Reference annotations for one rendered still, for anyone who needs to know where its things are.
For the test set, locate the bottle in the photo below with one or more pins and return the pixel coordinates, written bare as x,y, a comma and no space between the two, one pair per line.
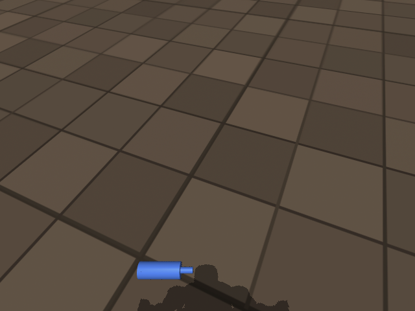
161,270

